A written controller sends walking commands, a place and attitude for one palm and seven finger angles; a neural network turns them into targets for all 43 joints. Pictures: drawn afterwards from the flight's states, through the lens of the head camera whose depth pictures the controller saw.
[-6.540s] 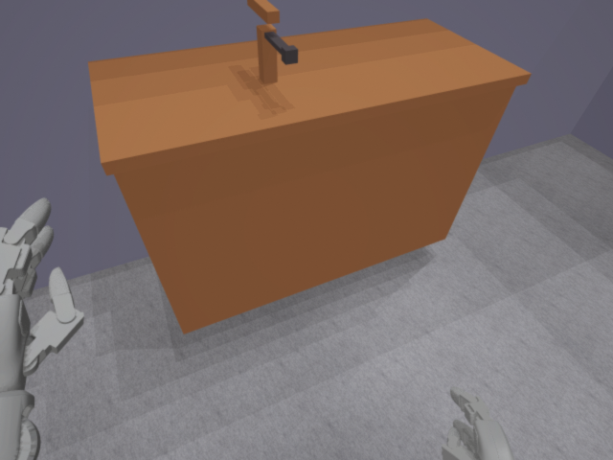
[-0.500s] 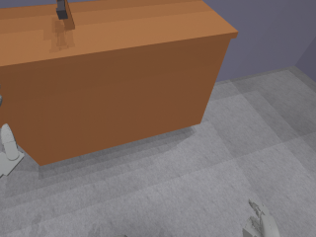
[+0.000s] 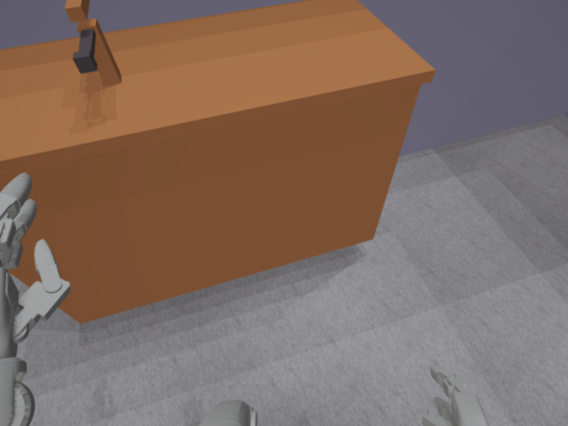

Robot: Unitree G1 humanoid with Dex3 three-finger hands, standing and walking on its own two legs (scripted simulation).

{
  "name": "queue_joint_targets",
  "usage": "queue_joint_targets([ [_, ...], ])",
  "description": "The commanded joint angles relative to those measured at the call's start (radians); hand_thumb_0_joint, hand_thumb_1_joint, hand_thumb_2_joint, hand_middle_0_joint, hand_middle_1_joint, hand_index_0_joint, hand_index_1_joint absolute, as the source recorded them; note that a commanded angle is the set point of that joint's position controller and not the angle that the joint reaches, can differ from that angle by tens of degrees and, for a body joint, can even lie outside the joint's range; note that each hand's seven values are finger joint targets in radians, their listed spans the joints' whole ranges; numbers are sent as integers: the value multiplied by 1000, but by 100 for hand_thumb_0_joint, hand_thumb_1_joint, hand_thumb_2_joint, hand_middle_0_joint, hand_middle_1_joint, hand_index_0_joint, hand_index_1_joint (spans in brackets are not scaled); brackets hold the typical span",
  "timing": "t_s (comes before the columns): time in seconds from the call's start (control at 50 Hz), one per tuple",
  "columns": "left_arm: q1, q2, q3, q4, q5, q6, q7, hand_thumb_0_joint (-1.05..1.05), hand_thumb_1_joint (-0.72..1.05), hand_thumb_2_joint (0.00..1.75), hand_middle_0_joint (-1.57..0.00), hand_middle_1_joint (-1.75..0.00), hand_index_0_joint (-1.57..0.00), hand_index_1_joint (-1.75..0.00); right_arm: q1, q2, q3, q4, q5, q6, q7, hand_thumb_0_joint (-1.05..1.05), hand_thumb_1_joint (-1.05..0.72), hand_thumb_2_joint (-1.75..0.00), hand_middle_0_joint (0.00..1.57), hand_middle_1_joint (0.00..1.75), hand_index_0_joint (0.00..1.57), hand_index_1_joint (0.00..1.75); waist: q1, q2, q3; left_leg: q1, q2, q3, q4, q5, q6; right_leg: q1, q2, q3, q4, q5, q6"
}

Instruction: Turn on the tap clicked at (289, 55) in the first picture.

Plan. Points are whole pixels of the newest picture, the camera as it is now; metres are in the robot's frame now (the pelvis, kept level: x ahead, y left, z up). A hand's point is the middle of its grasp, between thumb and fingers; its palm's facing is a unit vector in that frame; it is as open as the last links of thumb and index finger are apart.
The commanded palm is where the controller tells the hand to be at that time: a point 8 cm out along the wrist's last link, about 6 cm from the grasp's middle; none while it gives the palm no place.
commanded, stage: take the last steps up to it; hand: left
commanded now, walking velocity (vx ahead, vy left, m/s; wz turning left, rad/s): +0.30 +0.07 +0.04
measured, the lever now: (85, 61) +0.65 +0.40 +0.17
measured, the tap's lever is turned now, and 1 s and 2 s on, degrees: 0 0 0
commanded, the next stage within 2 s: come to a stop and stand still in 0.98 s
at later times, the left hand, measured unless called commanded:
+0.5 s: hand (79, 196) +0.32 +0.25 +0.19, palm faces +0.37 -0.81 -0.45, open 7.5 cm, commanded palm +0.27 +0.30 +0.18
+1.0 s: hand (114, 152) +0.39 +0.24 +0.18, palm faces +0.39 -0.81 -0.44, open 7.4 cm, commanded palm +0.35 +0.29 +0.18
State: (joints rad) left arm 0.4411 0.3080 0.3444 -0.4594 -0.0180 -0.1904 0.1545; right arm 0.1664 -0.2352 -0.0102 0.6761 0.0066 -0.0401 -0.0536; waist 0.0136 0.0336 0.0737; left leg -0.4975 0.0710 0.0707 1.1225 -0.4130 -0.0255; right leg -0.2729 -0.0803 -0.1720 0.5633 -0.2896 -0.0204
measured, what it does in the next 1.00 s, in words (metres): walks ahead: left foot, then right foot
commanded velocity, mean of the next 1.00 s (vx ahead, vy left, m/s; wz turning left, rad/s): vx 0.23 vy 0.05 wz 0.01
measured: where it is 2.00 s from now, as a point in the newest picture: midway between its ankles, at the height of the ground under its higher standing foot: outside the picture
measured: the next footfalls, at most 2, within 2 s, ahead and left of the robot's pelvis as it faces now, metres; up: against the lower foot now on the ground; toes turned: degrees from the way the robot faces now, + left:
left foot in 0.20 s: +0.15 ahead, +0.14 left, +0.00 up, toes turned +9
right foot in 0.60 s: +0.21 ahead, -0.10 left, +0.00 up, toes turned -10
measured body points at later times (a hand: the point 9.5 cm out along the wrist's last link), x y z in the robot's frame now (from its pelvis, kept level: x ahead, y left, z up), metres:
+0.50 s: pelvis +0.10 +0.02 +0.01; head +0.14 +0.02 +0.46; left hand +0.29 +0.30 +0.21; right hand +0.27 -0.17 -0.09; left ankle +0.11 +0.13 -0.73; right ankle +0.14 -0.11 -0.69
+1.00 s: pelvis +0.19 +0.01 +0.00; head +0.22 +0.02 +0.45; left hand +0.37 +0.28 +0.21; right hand +0.34 -0.27 -0.08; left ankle +0.24 +0.12 -0.74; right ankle +0.17 -0.10 -0.73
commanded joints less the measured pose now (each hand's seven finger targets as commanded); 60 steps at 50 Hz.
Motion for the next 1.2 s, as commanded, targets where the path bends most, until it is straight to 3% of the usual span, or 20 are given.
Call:
queue_joint_targets([
  [0.0, -6, 241, 160, -279, -1, -96, 26, 0, 90, 90, -20, -30, -20, -30, -85, -51, -26, -194, -4, -45, -6, 0, -90, -90, 20, 30, 20, 30, -7, -167, -158, -59, 32, 16, -220, 59, 2, 211, -243, 183, -228, 402, -121],
  [0.14, 17, 227, 158, -363, -13, -92, 50, 0, 90, 90, -20, -30, -20, -30, -25, -67, -61, -235, -7, -64, -22, 0, -90, -90, 20, 30, 20, 30, -12, -70, -209, 283, -31, 120, -654, 252, 21, 174, -169, 127, -75, 241, -70],
  [0.16, 3, 226, 152, -363, -11, -99, 50, 0, 90, 90, -20, -30, -20, -30, -12, -75, -66, -239, -4, -65, -28, 0, -90, -90, 20, 30, 20, 30, -23, 14, -220, 391, -6, 76, -689, 264, 40, 94, -129, 107, 54, 213, -39],
  [0.2, -31, 220, 142, -367, -9, -118, 48, 0, 90, 90, -20, -30, -20, -30, -14, -107, -77, -253, 3, -66, -23, 0, -90, -90, 20, 30, 20, 30, -25, 344, -229, 571, 323, -425, -795, 443, 214, -257, 42, 56, 475, -340, 29],
  [0.24, -70, 275, 168, -278, -1, -113, 32, 0, 90, 90, -20, -30, -20, -30, -46, -80, -53, -232, -9, -83, -16, 0, -90, -90, 20, 30, 20, 30, -29, 254, -145, 416, 351, -484, -855, 253, 255, -337, 2, 156, 653, -299, 20],
  [0.34, 6, 213, 128, -361, -7, -102, 9, 0, 90, 90, -20, -30, -20, -30, -16, -81, -56, -207, 8, -99, 5, 0, -90, -90, 20, 30, 20, 30, -13, 166, -182, 412, 222, -158, -805, 438, 202, -330, -11, 98, 506, -91, 45],
  [0.46, 35, 215, 140, -303, -15, -77, 10, 0, 90, 90, -20, -30, -20, -30, -27, -65, -31, -210, -2, -106, -7, 0, -90, -90, 20, 30, 20, 30, -21, 177, -181, 356, 223, -67, -811, 435, 169, -137, 31, 14, 160, -32, 56],
  [0.54, -38, 207, 127, -231, -6, -56, 17, 0, 90, 90, -20, -30, -20, -30, -42, -59, -25, -201, 2, -89, -21, 0, -90, -90, 20, 30, 20, 30, -11, 89, -186, 265, 171, -3, -653, 189, 111, 94, 58, -15, -90, 31, 44],
  [0.56, -56, 222, 130, -219, 1, -56, 20, 0, 90, 90, -20, -30, -20, -30, -46, -54, -26, -196, 3, -84, -22, 0, -90, -90, 20, 30, 20, 30, -11, 8, -191, 212, 131, 28, -519, 131, 93, 150, -5, 78, -149, 49, 16],
  [0.6, -85, 278, 157, -210, 3, -49, 27, 0, 90, 90, -20, -30, -20, -30, -69, -32, -15, -212, -1, -80, -18, 0, -90, -90, 20, 30, 20, 30, 2, -350, -183, -131, -51, 38, -68, -171, 24, 298, -345, 631, -281, 203, -163],
  [0.64, -153, 259, 139, -228, -8, -57, 17, 0, 90, 90, -20, -30, -20, -30, -57, -62, -35, -177, 2, -79, -6, 0, -90, -90, 20, 30, 20, 30, -17, -275, -171, -154, -7, -78, 88, -76, 8, 238, -341, 573, -307, 73, -150],
  [0.7, 3, 243, 157, -216, -2, -81, 20, 0, 90, 90, -20, -30, -20, -30, -80, -52, -21, -169, -3, -54, -7, 0, -90, -90, 20, 30, 20, 30, -12, -117, -151, -167, 13, -64, 73, 30, -10, 240, -272, 335, -227, 455, -137],
  [0.76, 26, 248, 167, -277, -5, -103, 25, 0, 90, 90, -20, -30, -20, -30, -76, -50, -24, -190, -4, -43, -6, 0, -90, -90, 20, 30, 20, 30, -16, -116, -174, -65, 14, -9, -152, 71, -5, 216, -238, 195, -209, 557, -120],
  [0.86, 85, 245, 184, -320, -20, -101, 39, 0, 90, 90, -20, -30, -20, -30, -49, -51, -42, -238, -1, -51, -9, 0, -90, -90, 20, 30, 20, 30, 11, -177, -208, 58, -20, 70, -447, 117, 12, 256, -225, 191, -181, 515, -122],
  [0.94, 40, 231, 162, -312, -21, -89, 43, 0, 90, 90, -20, -30, -20, -30, -15, -75, -62, -238, 0, -51, -25, 0, -90, -90, 20, 30, 20, 30, -19, -85, -209, 298, -28, 79, -673, 271, 22, 148, -165, 152, -65, 289, -57],
  [0.96, 19, 232, 154, -311, -17, -93, 42, 0, 90, 90, -20, -30, -20, -30, -10, -85, -63, -243, 1, -49, -30, 0, -90, -90, 20, 30, 20, 30, -22, -14, -213, 370, 16, 18, -706, 287, 46, 84, -119, 130, 27, 204, -28],
  [1.0, -25, 222, 136, -307, -14, -103, 37, 0, 90, 90, -20, -30, -20, -30, -17, -105, -65, -256, 10, -49, -24, 0, -90, -90, 20, 30, 20, 30, -15, 245, -192, 458, 293, -374, -800, 429, 203, -186, 35, 77, 323, -319, 28],
  [1.02, -14, 237, 148, -219, -3, -97, 33, 0, 90, 90, -20, -30, -20, -30, -26, -89, -54, -243, 6, -53, -23, 0, -90, -90, 20, 30, 20, 30, -18, 211, -140, 379, 328, -423, -852, 320, 244, -222, 45, 114, 463, -337, 21],
  [1.14, -36, 207, 95, -345, -11, -80, 13, 0, 90, 90, -20, -30, -20, -30, -19, -79, -35, -219, 0, -91, -2, 0, -90, -90, 20, 30, 20, 30, -11, 157, -178, 350, 203, -141, -785, 549, 162, -129, 34, 103, 284, -107, 48],
  [1.18, -2, 208, 97, -353, -19, -68, 13, 0, 90, 90, -20, -30, -20, -30, -17, -71, -24, -220, -4, -101, 3, 0, -90, -90, 20, 30, 20, 30, -18, 174, -189, 332, 210, -137, -799, 540, 145, -70, 53, 83, 193, -101, 54],
])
